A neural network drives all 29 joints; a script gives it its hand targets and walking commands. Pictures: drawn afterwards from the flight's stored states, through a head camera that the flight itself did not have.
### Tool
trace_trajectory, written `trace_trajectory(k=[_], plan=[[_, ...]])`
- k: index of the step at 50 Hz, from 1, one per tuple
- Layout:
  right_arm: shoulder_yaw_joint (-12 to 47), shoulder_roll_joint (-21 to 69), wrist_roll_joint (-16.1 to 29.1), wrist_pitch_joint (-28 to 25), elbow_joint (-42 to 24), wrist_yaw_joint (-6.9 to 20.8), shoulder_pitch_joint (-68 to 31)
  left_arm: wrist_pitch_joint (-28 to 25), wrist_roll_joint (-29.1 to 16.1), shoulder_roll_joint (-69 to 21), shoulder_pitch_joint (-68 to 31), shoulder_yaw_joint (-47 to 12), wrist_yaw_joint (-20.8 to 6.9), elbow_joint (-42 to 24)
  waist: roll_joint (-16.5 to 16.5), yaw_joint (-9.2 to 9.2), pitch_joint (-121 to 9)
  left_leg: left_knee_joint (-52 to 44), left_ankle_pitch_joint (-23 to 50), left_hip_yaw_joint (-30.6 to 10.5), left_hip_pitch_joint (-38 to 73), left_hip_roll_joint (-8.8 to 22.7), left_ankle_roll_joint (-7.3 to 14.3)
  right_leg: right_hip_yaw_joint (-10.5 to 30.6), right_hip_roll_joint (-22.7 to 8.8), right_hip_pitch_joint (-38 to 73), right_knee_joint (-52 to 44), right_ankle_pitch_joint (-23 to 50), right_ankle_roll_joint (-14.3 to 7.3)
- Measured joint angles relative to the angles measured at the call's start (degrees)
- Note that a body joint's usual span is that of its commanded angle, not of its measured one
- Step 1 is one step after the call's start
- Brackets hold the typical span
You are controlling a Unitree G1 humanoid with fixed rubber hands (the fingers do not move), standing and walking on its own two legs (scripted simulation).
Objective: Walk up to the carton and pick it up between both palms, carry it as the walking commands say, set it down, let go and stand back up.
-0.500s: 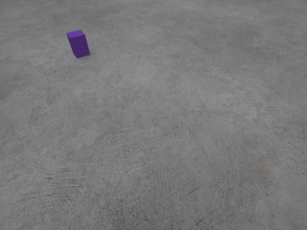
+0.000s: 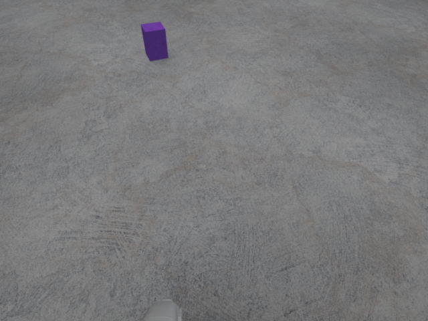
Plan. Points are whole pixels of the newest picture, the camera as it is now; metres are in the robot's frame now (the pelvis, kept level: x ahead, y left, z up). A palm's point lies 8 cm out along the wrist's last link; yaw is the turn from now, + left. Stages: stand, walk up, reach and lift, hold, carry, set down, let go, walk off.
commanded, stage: walk up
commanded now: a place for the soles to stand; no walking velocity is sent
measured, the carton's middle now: (155, 41) +2.31 +0.55 -0.64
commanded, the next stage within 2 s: none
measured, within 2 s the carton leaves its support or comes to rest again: neither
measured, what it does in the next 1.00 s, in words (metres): walks ahead, turning left: left foot, then right foot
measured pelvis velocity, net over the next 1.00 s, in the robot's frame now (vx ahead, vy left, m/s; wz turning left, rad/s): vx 0.54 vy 0.17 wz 0.35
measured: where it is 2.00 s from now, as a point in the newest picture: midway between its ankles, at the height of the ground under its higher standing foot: (156, 159)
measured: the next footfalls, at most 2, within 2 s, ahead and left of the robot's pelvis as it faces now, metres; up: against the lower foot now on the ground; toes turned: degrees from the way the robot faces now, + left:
left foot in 0.20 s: +0.12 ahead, +0.23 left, +0.00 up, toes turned +15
right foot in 0.58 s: +0.49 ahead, +0.01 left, +0.00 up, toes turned +6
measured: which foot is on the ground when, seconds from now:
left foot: up 0.00-0.18, down 0.20-0.58, up 0.60-1.00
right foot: down 0.00-0.18, up 0.20-0.56, down 0.58-1.00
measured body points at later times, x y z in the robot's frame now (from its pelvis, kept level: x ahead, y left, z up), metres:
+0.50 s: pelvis +0.22 +0.10 +0.00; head +0.23 +0.10 +0.45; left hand +0.37 +0.40 -0.05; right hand +0.25 -0.21 -0.11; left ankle +0.08 +0.22 -0.74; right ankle +0.43 -0.01 -0.70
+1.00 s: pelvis +0.54 +0.17 -0.01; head +0.53 +0.18 +0.44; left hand +0.42 +0.50 -0.10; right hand +0.83 -0.02 -0.05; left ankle +0.65 +0.34 -0.72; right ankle +0.46 +0.00 -0.74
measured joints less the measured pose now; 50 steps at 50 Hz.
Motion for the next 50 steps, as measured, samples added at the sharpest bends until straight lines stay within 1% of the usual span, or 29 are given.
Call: trace_trajectory(k=[2, 4, 6, 8, 9, 10, 11, 12, 13, 14, 15, 16, 18, 21, 24, 27, 28, 29, 30, 31, 33, 34, 35, 37, 39, 42, 46, 48, 50], plan=[[-1.6, -3.7, 0.4, 0.1, -3.8, 1.4, -1.7, -0.6, 0.6, 3.1, 0.2, 0.4, 0.2, -2.2, -0.3, -0.05, -0.5, 1.6, 0.9, -0.2, -2.2, 2.1, -0.1, -0.8, -1.3, 1.8, -1.2, -0.1, 1.1], [-2.5, -6.5, 1.1, 0.5, -7.2, 2.6, -2.7, -0.5, 0.9, 6.5, 0.6, 1.1, 0.0, -4.1, -1.3, -0.53, -2.0, -1.2, 2.3, 0.0, -1.5, 3.7, -0.1, -1.7, -2.9, 4.0, -2.7, -0.6, 2.0], [-2.8, -8.3, 1.8, 0.6, -9.9, 3.2, -2.7, -0.2, 0.8, 9.8, 0.3, 1.7, -0.6, -6.3, -2.8, -0.95, -4.0, -7.0, 2.7, 1.2, 1.4, 4.6, -0.3, -2.9, -4.8, 5.6, -2.5, -2.7, 1.4], [-2.9, -10.1, 2.0, 0.1, -11.9, 3.3, -2.2, 0.5, 0.3, 12.2, -0.6, 2.1, -1.3, -8.9, -3.7, -1.08, -5.5, -13.5, 3.0, 3.6, 5.8, 4.5, -0.3, -4.0, -6.8, 5.9, 1.0, -7.9, 0.0], [-2.8, -11.5, 2.0, -0.5, -12.9, 3.0, -1.9, 0.8, 0.0, 12.8, -0.8, 2.2, -1.7, -10.5, -3.5, -1.13, -6.0, -17.0, 1.6, 4.6, 8.7, 3.7, 0.4, -3.9, -7.8, 4.9, 5.0, -11.6, -1.6], [-2.8, -12.8, 2.0, -1.3, -13.9, 2.4, -2.1, 1.2, -0.4, 13.1, -0.8, 2.4, -2.3, -11.9, -2.9, -1.57, -6.1, -18.3, 1.9, 4.4, 9.7, 3.0, 0.9, -2.7, -8.2, 2.0, 13.2, -14.8, -2.4], [-2.6, -12.9, 1.7, -2.0, -14.2, 1.4, -2.7, 1.8, -1.3, 13.5, -1.2, 2.7, -2.8, -12.5, -3.2, -2.15, -5.6, -15.8, 2.6, 4.6, 9.1, 2.4, 0.2, 0.1, -7.8, -1.9, 23.2, -16.6, -2.1], [-2.0, -12.3, 1.6, -2.5, -14.3, 0.4, -2.6, 2.7, -1.9, 13.7, -1.7, 2.7, -3.3, -12.8, -3.7, -2.38, -5.1, -14.2, 2.2, 5.1, 9.6, 1.8, -0.4, 2.8, -6.5, -5.9, 32.2, -16.6, -1.9], [-1.2, -11.2, 1.9, -2.9, -14.4, -0.5, -1.6, 3.3, -2.1, 13.7, -2.3, 2.6, -3.8, -13.3, -4.5, -2.47, -4.6, -14.6, 1.8, 5.7, 11.1, 1.1, -0.6, 4.1, -5.5, -9.6, 38.8, -14.7, -1.7], [-0.4, -10.1, 2.1, -3.4, -14.4, -1.2, -0.1, 3.4, -2.4, 13.4, -3.0, 2.2, -4.3, -14.0, -5.0, -2.7, -4.3, -16.0, 1.6, 5.9, 12.8, 0.5, -0.6, 4.1, -4.9, -12.9, 42.5, -12.6, -1.3], [0.5, -9.2, 2.2, -3.8, -14.0, -1.7, 1.5, 3.3, -2.7, 12.9, -3.6, 1.6, -4.8, -14.7, -5.2, -3.11, -3.9, -18.1, 1.8, 5.8, 14.7, 0.0, -0.6, 3.5, -4.6, -15.7, 43.2, -10.3, -0.8], [1.3, -8.5, 2.1, -4.1, -13.4, -1.9, 3.0, 2.9, -3.0, 12.2, -4.0, 1.0, -5.3, -15.5, -5.1, -3.69, -3.5, -20.4, 2.2, 5.4, 16.7, -0.5, -0.4, 3.0, -4.5, -18.0, 41.5, -8.1, -0.4], [2.2, -8.0, 2.1, -4.4, -12.3, -2.2, 5.7, 2.3, -3.5, 10.5, -3.8, -0.5, -6.3, -17.0, -3.7, -5.18, -2.8, -24.9, 2.8, 4.6, 20.6, -0.8, 0.0, 2.3, -4.4, -21.2, 33.7, -4.7, 0.3], [2.7, -7.9, 2.6, -4.9, -10.8, -2.0, 9.4, 2.4, -3.8, 8.9, -3.6, -2.2, -7.7, -18.5, -1.5, -7.2, -2.3, -30.2, 2.8, 3.3, 25.7, -0.9, -0.2, 2.7, -4.1, -24.0, 21.3, 2.2, 0.5], [2.7, -7.7, 2.8, -4.9, -9.5, -1.6, 12.2, 3.1, -4.0, 8.4, -4.2, -2.3, -8.2, -19.4, -0.5, -8.08, -1.8, -34.0, 1.7, 2.1, 30.4, -0.9, -1.3, 2.8, -3.1, -24.3, 13.5, 10.2, 0.1], [2.2, -8.2, 2.6, -4.6, -8.8, -1.5, 14.3, 3.6, -3.8, 8.2, -4.6, -1.8, -7.6, -20.2, 0.5, -8.24, -2.4, -35.4, -1.2, 0.8, 34.0, -0.5, -2.6, 1.8, -2.1, -22.0, 9.5, 14.1, 0.0], [2.0, -8.5, 2.5, -4.4, -8.8, -1.6, 14.7, 3.6, -3.6, 8.3, -4.5, -1.5, -7.2, -20.6, 0.8, -8.14, -2.6, -34.2, -3.0, 0.3, 34.5, -0.2, -3.0, 1.4, -1.5, -20.3, 8.0, 13.8, -0.2], [1.7, -8.7, 2.5, -4.2, -8.9, -1.7, 15.0, 3.3, -3.3, 8.8, -4.4, -1.2, -6.7, -21.1, 0.6, -8.04, -2.9, -30.6, -5.5, -0.2, 33.9, 0.1, -2.8, 1.2, -1.0, -18.0, 6.1, 12.7, -0.4], [1.5, -9.0, 2.6, -3.8, -8.5, -1.8, 14.1, 2.9, -3.0, 8.7, -4.8, -0.9, -5.9, -20.8, 1.4, -7.29, -2.5, -22.8, -8.1, -0.7, 31.2, 1.1, -1.9, 0.7, -0.3, -17.8, 7.8, 10.0, 0.1], [1.5, -9.0, 2.8, -3.3, -8.3, -1.8, 12.6, 2.6, -2.7, 8.8, -5.0, -1.0, -4.9, -20.5, 1.7, -6.64, -1.5, -12.2, -9.3, -2.7, 27.2, 0.9, -0.5, 0.2, -0.1, -18.1, 11.3, 7.0, 0.3], [1.6, -9.1, 3.2, -2.6, -9.1, -2.0, 9.5, 2.3, -2.7, 8.8, -4.0, -1.5, -3.2, -20.4, 1.6, -5.75, 0.1, 6.9, -7.2, -6.1, 18.6, -1.9, 1.1, -0.7, -0.8, -15.9, 14.5, 2.6, 0.1], [1.5, -9.3, 3.5, -2.5, -9.9, -1.9, 8.2, 2.0, -2.8, 8.5, -2.8, -1.6, -2.7, -20.2, 1.9, -5.15, 0.5, 12.8, -4.8, -6.3, 14.7, -2.5, 1.6, -1.3, -1.0, -13.7, 14.0, 1.7, 0.0], [1.4, -9.6, 3.6, -2.6, -10.6, -1.7, 6.9, 1.7, -3.0, 8.4, -1.3, -1.6, -2.4, -19.9, 2.2, -4.4, 0.6, 15.8, -2.7, -5.9, 11.1, -2.6, 1.8, -1.8, -1.0, -11.4, 12.9, 1.0, 0.0], [1.1, -10.0, 3.8, -2.6, -11.7, -1.2, 4.1, 1.2, -3.2, 8.7, 1.8, -1.5, -2.2, -18.5, 2.6, -2.6, 0.2, 15.6, 0.5, -4.5, 5.0, -1.9, 1.4, -2.7, -0.7, -6.8, 10.1, -0.1, 0.1], [1.0, -10.3, 3.4, -2.3, -13.1, -0.4, 1.8, 0.7, -3.1, 9.4, 4.8, -1.3, -2.1, -17.0, 2.8, -0.81, -0.5, 12.3, 3.3, -3.6, -0.3, -1.1, 0.8, -3.4, -0.4, -2.7, 6.9, -0.8, 0.2], [1.1, -10.3, 3.1, -2.1, -15.1, 0.8, -1.3, 0.1, -3.3, 10.7, 8.4, -0.6, -2.3, -14.6, 2.3, 1.57, -1.4, 2.3, 9.0, -2.8, -4.9, -0.3, 0.0, -4.1, -0.1, 3.0, 2.0, -1.6, 0.6], [1.7, -9.7, 3.1, -1.9, -17.9, 2.0, -4.8, 0.1, -3.6, 12.5, 11.0, -0.1, -3.0, -13.0, 0.7, 3.33, -1.6, -13.8, 17.8, -1.3, -5.2, 0.8, 0.3, -5.3, -0.2, 9.3, -2.4, -3.8, 1.8], [1.7, -9.6, 2.7, -1.7, -19.2, 2.1, -5.8, 0.4, -3.8, 13.0, 11.5, 0.1, -3.3, -12.5, -0.1, 3.96, -2.0, -17.3, 19.7, 0.1, -4.2, 0.7, 0.7, -5.9, -0.7, 11.4, -2.6, -6.2, 2.8], [1.5, -9.8, 2.4, -1.5, -20.2, 2.0, -6.5, 0.9, -4.1, 12.9, 12.0, 0.1, -3.5, -12.3, -0.3, 4.41, -2.7, -19.5, 19.5, 1.6, -2.1, 0.3, 1.2, -6.4, -1.3, 13.4, -2.3, -8.9, 4.1]])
